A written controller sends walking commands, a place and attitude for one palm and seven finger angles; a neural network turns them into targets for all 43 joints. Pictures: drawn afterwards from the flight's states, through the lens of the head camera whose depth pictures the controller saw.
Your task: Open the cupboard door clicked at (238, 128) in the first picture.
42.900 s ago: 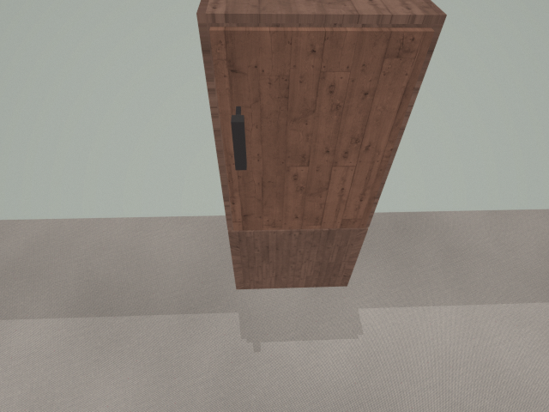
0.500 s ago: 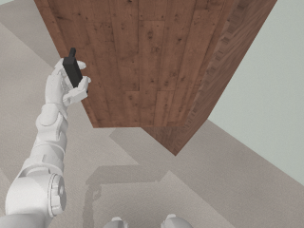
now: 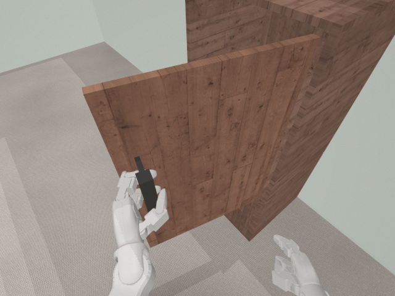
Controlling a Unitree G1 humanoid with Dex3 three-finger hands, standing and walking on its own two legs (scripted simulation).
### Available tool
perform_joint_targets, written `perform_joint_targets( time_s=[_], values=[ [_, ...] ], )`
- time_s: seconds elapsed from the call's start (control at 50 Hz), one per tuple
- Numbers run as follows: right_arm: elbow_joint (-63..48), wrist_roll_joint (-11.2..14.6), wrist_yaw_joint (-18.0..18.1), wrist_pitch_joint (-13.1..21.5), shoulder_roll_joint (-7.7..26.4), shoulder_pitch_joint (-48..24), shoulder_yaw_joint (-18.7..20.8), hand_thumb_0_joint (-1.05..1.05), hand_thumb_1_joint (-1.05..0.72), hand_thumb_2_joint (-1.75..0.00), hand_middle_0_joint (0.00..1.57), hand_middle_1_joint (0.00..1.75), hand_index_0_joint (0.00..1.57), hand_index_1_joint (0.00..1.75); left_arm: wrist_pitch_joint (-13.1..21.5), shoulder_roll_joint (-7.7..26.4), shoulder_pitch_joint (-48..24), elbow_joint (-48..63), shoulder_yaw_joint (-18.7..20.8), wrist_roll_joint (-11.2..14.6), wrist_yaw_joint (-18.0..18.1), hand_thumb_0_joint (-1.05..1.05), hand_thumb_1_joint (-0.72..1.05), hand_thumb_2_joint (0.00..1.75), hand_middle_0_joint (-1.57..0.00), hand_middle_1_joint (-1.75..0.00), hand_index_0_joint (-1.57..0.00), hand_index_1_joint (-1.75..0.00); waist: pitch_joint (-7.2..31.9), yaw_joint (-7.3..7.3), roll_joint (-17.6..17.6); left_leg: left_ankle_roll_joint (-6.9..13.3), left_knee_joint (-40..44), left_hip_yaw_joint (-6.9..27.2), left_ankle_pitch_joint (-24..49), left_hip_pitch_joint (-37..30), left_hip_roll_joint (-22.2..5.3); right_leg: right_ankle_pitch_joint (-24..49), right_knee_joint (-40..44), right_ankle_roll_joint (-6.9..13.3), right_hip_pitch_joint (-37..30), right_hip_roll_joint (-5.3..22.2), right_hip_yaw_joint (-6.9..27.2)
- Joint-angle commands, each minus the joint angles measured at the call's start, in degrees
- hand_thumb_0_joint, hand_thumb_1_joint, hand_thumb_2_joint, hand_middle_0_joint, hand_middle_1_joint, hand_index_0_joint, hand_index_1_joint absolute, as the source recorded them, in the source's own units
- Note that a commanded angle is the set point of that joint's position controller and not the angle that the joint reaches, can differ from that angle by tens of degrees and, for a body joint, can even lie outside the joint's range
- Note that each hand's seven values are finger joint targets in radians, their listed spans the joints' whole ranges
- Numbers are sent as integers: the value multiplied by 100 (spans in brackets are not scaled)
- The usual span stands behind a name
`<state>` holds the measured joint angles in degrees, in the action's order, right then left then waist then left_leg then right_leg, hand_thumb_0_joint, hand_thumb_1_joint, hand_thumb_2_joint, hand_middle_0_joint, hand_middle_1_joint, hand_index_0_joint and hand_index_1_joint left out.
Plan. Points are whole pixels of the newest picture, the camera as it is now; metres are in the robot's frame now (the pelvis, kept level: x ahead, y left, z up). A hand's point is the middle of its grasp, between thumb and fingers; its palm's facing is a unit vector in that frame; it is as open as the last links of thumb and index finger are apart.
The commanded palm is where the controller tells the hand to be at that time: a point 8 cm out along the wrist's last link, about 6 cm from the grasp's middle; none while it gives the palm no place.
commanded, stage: pull the door open along its arc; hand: left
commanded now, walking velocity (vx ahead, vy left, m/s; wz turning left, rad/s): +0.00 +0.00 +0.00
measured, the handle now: (146, 187) +0.32 +0.12 +0.07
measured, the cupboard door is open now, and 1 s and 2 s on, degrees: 75 81 83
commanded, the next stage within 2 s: open thumb and fingers to let go in 0.12 s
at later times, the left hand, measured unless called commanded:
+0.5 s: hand (175, 220) +0.25 +0.06 +0.07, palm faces +0.34 -0.94 +0.00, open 7.7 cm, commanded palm +0.20 +0.10 +0.07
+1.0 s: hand (172, 221) +0.25 +0.06 +0.07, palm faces +0.27 -0.96 +0.01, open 14.3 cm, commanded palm +0.21 +0.10 +0.07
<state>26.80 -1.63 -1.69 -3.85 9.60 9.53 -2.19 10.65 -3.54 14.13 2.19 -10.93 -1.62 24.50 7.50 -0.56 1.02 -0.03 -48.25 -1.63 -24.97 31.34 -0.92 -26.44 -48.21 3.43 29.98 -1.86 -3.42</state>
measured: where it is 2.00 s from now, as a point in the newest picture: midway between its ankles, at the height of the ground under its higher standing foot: outside the picture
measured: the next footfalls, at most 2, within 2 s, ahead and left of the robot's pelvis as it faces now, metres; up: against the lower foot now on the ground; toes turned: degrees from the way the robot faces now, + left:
none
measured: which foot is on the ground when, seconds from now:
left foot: down 0.00-1.00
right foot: down 0.00-1.00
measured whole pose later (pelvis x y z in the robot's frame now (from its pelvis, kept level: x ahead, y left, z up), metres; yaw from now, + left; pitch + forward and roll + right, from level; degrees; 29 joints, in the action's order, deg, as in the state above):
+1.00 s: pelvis -0.02 +0.00 -0.01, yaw +2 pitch +7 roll +0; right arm 29.3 -2.2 -0.7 -0.6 10.6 11.3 -2.0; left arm 12.9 -3.3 11.6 -1.3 -17.4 -4.1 28.4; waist 5.8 -0.3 2.1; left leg -0.3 -50.6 0.7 -24.1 33.2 0.0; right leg -26.5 -50.4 3.9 30.9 -1.0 -5.6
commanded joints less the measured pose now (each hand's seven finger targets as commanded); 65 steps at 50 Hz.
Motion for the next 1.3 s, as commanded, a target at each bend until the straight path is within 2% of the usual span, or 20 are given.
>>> perform_joint_targets(
  time_s=[0.0,0.02,0.08,0.18,0.2,0.26,0.38,0.42,0.5,0.6,0.64,0.78,0.88,1.0,1.12,1.14,1.16,1.18,1.22,1.28],
  values=[
    [-831,-28,116,110,538,-190,222,0,-90,-90,20,30,20,30,288,324,675,1605,541,-82,244,0,90,90,-40,-135,-40,-135,618,169,-362,71,464,84,1772,-436,186,3105,831,-232,-1036,212,368],
    [-831,-31,115,112,520,-225,217,0,-90,-90,20,30,20,30,331,319,758,1691,550,-62,219,0,90,90,-40,-135,-40,-135,622,181,-335,67,452,90,1767,-450,188,3178,833,-243,-1060,226,376],
    [-839,-66,113,188,510,-299,193,0,-90,-90,20,30,20,30,434,28,501,1684,117,-146,192,0,90,90,-40,-135,-40,-135,429,16,-407,83,337,159,1589,-390,206,3148,886,-298,-870,285,481],
    [-853,-93,66,454,526,-363,207,0,-90,-90,20,30,20,30,553,-519,131,1675,-629,-245,185,0,90,90,-40,-135,-40,-135,560,-122,-584,103,137,252,1279,-291,248,2948,959,-413,-678,450,693],
    [-758,-92,84,478,561,-338,217,0,-90,-90,20,30,20,30,596,-303,-438,1589,-479,-252,239,0,90,90,-40,-135,-40,-135,501,-213,-618,101,88,273,1136,-200,244,2656,979,-420,-522,481,728],
    [-689,-95,140,567,562,-377,249,0,-90,-90,20,30,20,30,670,-170,-582,1385,-355,-252,247,0,69,81,-38,-133,-38,-133,659,-126,-693,98,16,287,915,-53,274,2135,1164,-465,-562,603,1013],
    [-574,-60,204,604,592,-347,292,0,-90,-90,20,30,20,30,682,20,-873,1108,-110,-112,140,0,27,63,-35,-128,-35,-128,774,-38,-953,104,77,303,846,107,279,2051,1331,-522,-888,721,1258],
    [-559,-38,198,595,592,-344,285,0,-90,-90,20,30,20,30,684,-14,-837,1059,-111,-66,102,0,13,57,-35,-127,-35,-127,751,-6,-765,98,159,282,847,83,277,2020,1312,-488,-889,709,1208],
    [-581,-41,170,636,612,-292,310,0,-90,-90,20,30,20,30,710,-102,-634,1056,-139,-24,106,0,-15,45,-32,-124,-32,-124,815,24,-784,107,219,279,964,-7,258,2261,1200,-478,-899,651,1043],
    [-564,-65,167,661,620,-296,314,0,-90,-90,20,30,20,30,757,-72,-876,1025,-161,-137,203,0,-50,30,-30,-120,-30,-120,697,-33,-769,127,197,262,861,-33,262,1754,1242,-440,-671,613,1000],
    [-577,-68,152,689,616,-284,309,0,-90,-90,20,30,20,30,777,-177,-980,1043,-287,-180,244,0,-50,30,-30,-120,-30,-120,701,-58,-666,131,188,251,834,-100,257,1563,1222,-406,-539,576,920],
    [-612,-74,140,688,632,-274,300,0,-90,-90,20,30,20,30,667,-328,-1292,880,-480,-352,404,0,-50,30,-24,-85,-24,-85,723,-78,-562,169,226,254,930,-307,221,1324,996,-274,-238,375,504],
    [-671,-56,116,632,624,-278,270,0,-90,-90,20,30,20,30,494,-523,-1270,865,-616,-316,457,0,-50,30,-20,-60,-20,-60,803,-57,-440,159,271,266,1157,-437,196,1609,814,-214,-248,268,269],
    [-689,-48,93,565,610,-392,232,0,-90,-90,20,30,20,30,369,-672,-1531,898,-731,-301,532,0,-50,30,-15,-30,-15,-30,689,-79,-344,140,328,340,1038,-473,163,1228,745,-162,-51,195,110],
    [-723,-35,61,511,592,-445,225,0,-90,-90,20,30,20,30,234,-770,-1396,942,-754,-266,562,0,-50,30,-15,-30,-15,-30,793,-11,-309,118,344,358,1097,-478,156,1222,671,-127,-88,157,37],
    [-523,4,4,509,852,-88,213,0,-90,-90,20,30,20,30,501,-19,-1638,931,-1799,-857,-587,0,-50,30,-15,-30,-15,-30,373,-555,-540,223,266,363,1161,-521,155,1608,618,-176,275,214,276],
    [-676,55,44,527,784,-47,274,0,-90,-90,20,30,20,30,744,335,-1748,1205,-1350,-623,-1232,0,-50,30,-15,-30,-15,-30,674,-357,-391,242,226,353,1182,-469,167,1740,543,-147,85,239,267],
    [-737,87,73,543,823,-58,277,0,-90,-90,20,30,20,30,874,480,-1704,1376,-1340,-464,-1727,0,-50,30,-15,-30,-15,-30,893,-303,-107,240,219,341,1249,-577,168,1824,476,-113,-34,248,307],
    [-896,183,119,630,797,-64,244,0,-90,-90,20,30,20,30,952,477,-1535,1422,-1343,-41,-2492,0,-50,30,-15,-30,-15,-30,878,-329,-29,240,252,375,1083,-655,160,1564,508,-112,46,227,270],
    [-1088,288,173,762,801,-158,183,0,-90,-90,20,30,20,30,744,227,-1315,1396,-1083,605,-2687,0,-50,30,-15,-30,-15,-30,558,-262,-202,203,435,483,584,-513,144,813,634,-127,161,146,117]
  ],
)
